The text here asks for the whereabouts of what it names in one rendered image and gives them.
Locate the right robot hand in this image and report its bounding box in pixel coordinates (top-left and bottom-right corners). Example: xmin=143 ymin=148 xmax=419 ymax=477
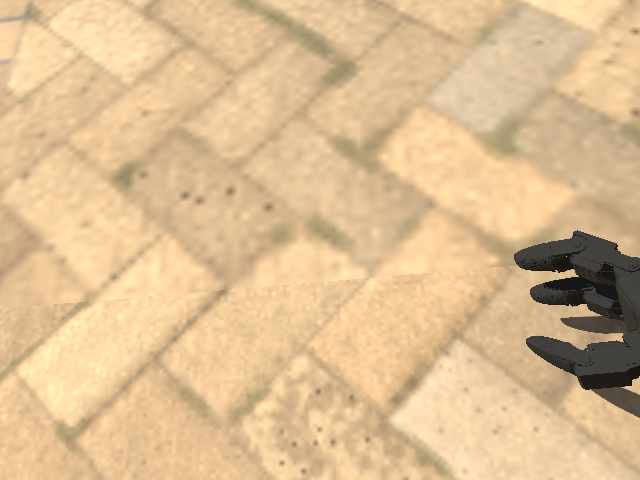
xmin=514 ymin=230 xmax=640 ymax=390

